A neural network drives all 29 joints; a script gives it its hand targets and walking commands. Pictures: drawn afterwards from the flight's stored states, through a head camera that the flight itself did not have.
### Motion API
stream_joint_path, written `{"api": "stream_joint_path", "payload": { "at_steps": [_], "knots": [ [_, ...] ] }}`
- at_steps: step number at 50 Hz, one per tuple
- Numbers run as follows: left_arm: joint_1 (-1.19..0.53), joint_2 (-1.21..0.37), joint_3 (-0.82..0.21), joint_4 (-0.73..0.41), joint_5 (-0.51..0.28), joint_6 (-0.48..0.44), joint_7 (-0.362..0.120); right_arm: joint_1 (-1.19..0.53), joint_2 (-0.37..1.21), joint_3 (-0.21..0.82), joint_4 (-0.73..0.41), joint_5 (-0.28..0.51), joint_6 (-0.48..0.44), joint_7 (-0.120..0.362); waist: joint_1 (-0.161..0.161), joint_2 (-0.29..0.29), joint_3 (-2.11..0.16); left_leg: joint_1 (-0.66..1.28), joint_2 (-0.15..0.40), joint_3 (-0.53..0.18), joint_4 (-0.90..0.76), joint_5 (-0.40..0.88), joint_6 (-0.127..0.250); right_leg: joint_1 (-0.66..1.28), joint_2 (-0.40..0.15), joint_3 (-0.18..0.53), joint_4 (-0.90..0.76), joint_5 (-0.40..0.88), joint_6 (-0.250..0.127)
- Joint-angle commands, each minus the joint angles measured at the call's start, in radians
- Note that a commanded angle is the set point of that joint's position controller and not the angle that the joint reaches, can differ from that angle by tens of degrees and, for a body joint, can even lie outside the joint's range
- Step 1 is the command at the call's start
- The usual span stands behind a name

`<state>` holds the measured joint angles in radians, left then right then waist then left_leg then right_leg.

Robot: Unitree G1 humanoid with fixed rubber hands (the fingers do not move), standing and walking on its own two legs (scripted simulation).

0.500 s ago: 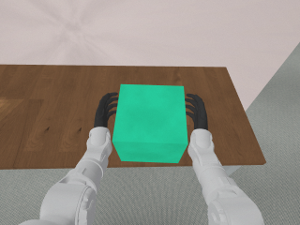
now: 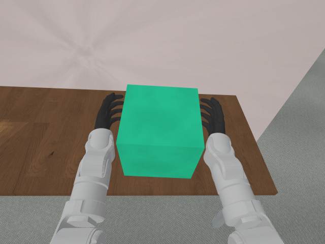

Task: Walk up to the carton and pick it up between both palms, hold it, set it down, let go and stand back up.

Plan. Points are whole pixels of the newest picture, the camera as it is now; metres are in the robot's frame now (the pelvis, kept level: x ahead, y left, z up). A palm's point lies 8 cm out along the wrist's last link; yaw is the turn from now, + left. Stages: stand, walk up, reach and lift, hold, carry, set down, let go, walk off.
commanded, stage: reach and lift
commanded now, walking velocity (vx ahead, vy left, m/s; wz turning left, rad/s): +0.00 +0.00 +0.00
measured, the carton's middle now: (160, 133) +0.37 -0.01 +0.07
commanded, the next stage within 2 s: hold in 1.84 s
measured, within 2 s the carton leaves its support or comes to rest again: neither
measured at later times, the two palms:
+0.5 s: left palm (101, 113) +0.36 +0.13 +0.15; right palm (220, 124) +0.34 -0.14 +0.14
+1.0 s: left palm (100, 106) +0.36 +0.13 +0.17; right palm (223, 116) +0.35 -0.14 +0.16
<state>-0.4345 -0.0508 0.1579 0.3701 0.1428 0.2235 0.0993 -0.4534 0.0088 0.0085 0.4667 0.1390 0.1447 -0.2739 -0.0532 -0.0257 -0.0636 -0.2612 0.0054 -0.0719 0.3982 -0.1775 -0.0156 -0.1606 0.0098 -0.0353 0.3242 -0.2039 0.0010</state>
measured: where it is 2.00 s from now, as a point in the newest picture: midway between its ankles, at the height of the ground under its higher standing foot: outside the picture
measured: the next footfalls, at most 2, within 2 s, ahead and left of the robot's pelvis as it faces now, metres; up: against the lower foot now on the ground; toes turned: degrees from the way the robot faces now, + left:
none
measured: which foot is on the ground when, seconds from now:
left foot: down 0.00-1.00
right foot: down 0.00-1.00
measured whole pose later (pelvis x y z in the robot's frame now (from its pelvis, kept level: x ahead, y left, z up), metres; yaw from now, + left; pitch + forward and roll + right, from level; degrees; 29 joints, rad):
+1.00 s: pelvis -0.01 +0.01 +0.00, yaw -1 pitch -5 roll -1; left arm -0.57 -0.08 0.24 0.20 0.29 0.57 0.04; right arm -0.62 -0.03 0.01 0.49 0.20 0.33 -0.27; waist -0.08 -0.04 0.01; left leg -0.11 0.01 -0.06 0.37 -0.17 -0.01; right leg -0.01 0.01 -0.01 0.27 -0.18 0.01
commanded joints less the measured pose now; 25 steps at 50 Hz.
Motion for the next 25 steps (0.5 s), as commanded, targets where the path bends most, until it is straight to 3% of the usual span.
{"api": "stream_joint_path", "payload": {
  "at_steps": [1,5,14,25],
  "knots": [
    [-0.573,-0.661,-0.516,-0.143,-0.016,0.038,-0.176,-0.697,0.685,0.453,-0.266,0.021,-0.045,0.131,-0.001,0.041,-0.407,0.28,-0.042,0.002,-0.01,0.32,-0.039,0.115,0.024,0.029,-0.013,0.437,0.055],
    [-0.606,-0.67,-0.492,-0.111,-0.011,0.08,-0.192,-0.777,0.67,0.412,-0.248,0.019,-0.047,0.139,-0.002,0.042,-0.389,0.308,-0.038,0.016,-0.023,0.286,-0.04,0.101,0.03,0.014,-0.035,0.362,0.051],
    [-0.699,-0.702,-0.458,-0.051,-0.009,0.126,-0.181,-0.925,0.663,0.343,-0.213,0.016,-0.045,0.162,0.004,0.049,-0.398,0.335,-0.031,0.031,-0.044,0.189,-0.031,0.055,0.038,-0.001,-0.068,0.196,0.034],
    [-0.745,-0.702,-0.424,-0.065,-0.001,0.206,-0.172,-1.006,0.647,0.318,-0.206,0.047,0.003,0.164,0.005,0.053,-0.401,0.351,-0.033,0.041,-0.047,0.169,-0.019,0.052,0.039,-0.002,-0.079,0.153,0.03]
  ]
}}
